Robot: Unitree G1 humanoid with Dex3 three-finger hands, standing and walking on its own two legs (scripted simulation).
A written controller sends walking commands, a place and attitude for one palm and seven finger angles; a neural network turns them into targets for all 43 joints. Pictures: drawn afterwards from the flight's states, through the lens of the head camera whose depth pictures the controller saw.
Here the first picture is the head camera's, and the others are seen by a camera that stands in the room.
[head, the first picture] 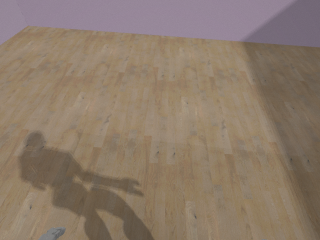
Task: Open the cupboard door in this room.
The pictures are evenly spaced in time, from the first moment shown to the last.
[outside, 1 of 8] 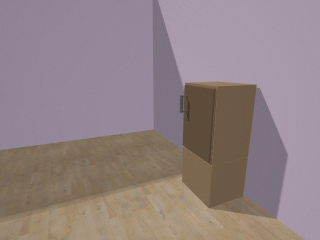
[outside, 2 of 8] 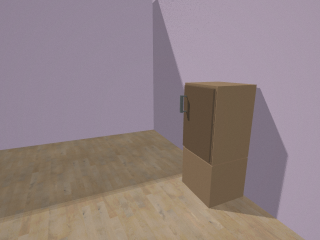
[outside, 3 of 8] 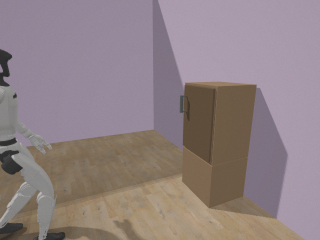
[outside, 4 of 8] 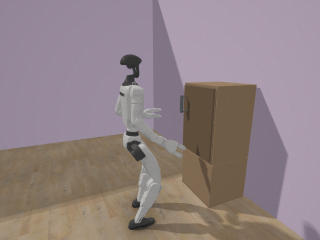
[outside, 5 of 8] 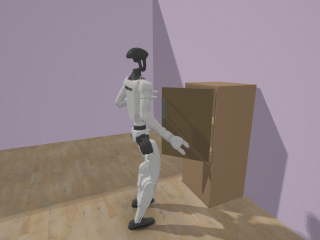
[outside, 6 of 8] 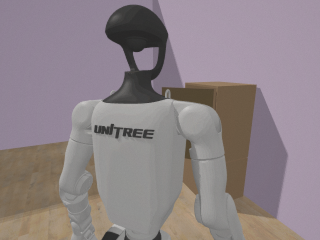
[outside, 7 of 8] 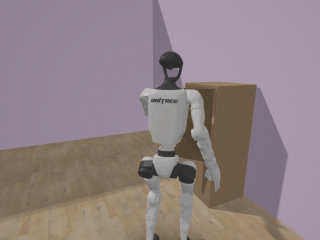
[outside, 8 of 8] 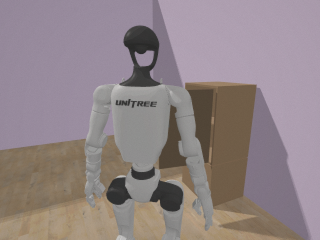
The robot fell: no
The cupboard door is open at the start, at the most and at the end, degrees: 0 83 81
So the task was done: yes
